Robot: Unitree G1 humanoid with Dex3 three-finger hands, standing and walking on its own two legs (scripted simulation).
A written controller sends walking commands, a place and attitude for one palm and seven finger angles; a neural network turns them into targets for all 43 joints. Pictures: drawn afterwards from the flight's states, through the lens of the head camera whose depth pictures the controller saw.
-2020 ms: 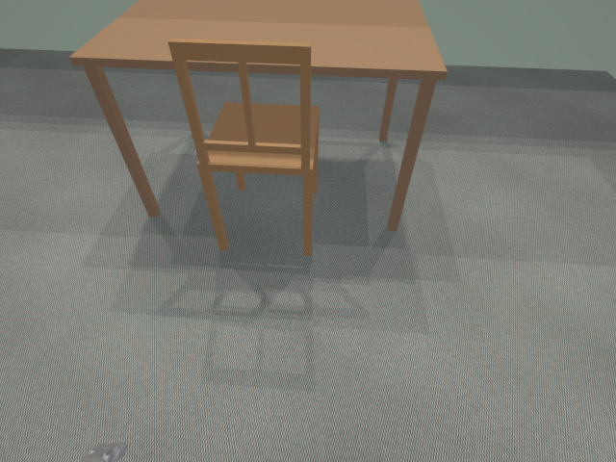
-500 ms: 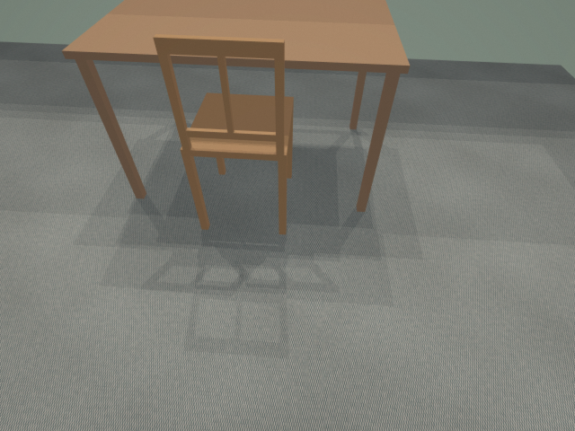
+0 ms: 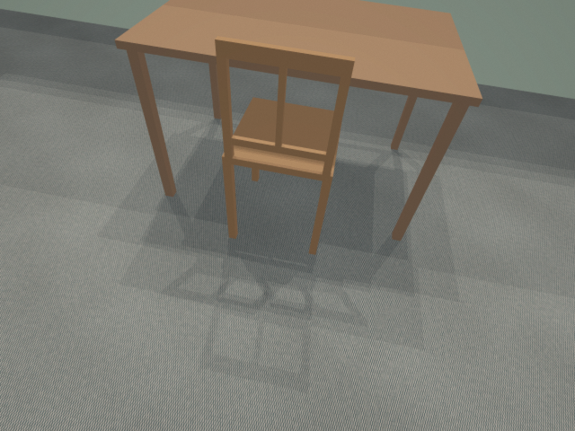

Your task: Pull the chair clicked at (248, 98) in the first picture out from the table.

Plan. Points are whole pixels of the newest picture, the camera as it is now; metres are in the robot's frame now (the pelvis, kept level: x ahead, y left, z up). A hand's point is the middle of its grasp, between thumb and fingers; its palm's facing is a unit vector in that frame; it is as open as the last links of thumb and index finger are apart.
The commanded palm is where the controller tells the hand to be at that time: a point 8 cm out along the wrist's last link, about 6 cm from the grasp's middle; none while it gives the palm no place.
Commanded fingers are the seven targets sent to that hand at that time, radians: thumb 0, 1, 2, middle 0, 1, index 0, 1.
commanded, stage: walk to a spot facing it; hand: left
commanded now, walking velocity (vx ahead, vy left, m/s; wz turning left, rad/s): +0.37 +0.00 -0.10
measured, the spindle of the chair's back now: (280, 108) +1.00 +0.05 -0.09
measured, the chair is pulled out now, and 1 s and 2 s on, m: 0.00 0.00 0.00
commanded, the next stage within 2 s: turn to face it in 0.22 s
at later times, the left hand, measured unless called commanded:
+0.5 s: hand (219, 340) +0.31 +0.13 -0.18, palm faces +0.00 -0.98 -0.19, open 7.3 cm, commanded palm none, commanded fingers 0.00 0.90 0.90 -0.20 -0.30 -0.20 -0.30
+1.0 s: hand (208, 324) +0.34 +0.16 -0.18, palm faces -0.05 -0.99 -0.13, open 7.3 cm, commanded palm none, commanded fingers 0.00 0.90 0.90 -0.20 -0.30 -0.20 -0.30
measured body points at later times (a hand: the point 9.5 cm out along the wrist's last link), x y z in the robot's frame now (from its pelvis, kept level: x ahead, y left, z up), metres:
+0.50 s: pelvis +0.22 -0.04 -0.02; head +0.24 -0.05 +0.43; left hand +0.31 +0.18 -0.16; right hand +0.15 -0.25 -0.18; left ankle +0.09 +0.08 -0.63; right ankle +0.28 -0.10 -0.74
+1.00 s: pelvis +0.35 -0.02 +0.00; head +0.35 +0.00 +0.45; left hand +0.35 +0.21 -0.16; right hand +0.34 -0.25 -0.14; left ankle +0.33 +0.08 -0.74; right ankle +0.31 -0.12 -0.67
